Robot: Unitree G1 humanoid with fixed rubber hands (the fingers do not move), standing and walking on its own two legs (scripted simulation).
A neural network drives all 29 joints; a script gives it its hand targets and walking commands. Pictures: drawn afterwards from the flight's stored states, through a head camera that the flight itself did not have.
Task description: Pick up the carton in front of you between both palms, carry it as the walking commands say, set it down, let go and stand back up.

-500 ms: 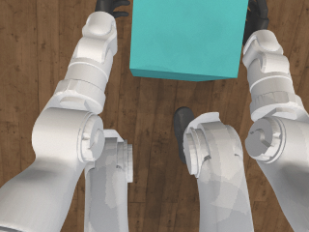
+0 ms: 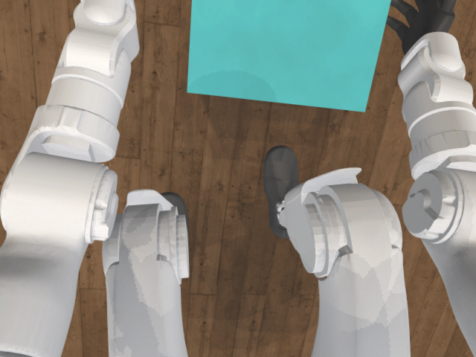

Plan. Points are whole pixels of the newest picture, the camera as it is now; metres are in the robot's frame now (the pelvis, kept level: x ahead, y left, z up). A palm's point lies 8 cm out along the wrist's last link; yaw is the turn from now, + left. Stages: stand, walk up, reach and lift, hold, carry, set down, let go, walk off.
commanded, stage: set down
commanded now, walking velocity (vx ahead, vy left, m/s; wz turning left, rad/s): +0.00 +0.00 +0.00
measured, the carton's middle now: (269, 28) +0.50 -0.12 -0.26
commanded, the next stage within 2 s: let go in 1.02 s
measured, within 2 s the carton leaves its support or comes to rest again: neither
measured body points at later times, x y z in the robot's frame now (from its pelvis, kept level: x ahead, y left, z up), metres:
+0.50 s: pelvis +0.02 +0.00 +0.09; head +0.34 -0.05 +0.40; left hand +0.59 +0.06 -0.03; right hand +0.48 -0.31 -0.03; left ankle +0.09 +0.12 -0.35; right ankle +0.16 -0.13 -0.35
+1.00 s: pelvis +0.05 -0.01 +0.22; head +0.34 -0.05 +0.56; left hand +0.59 +0.06 +0.12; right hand +0.47 -0.32 +0.12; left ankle +0.09 +0.12 -0.35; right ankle +0.15 -0.13 -0.35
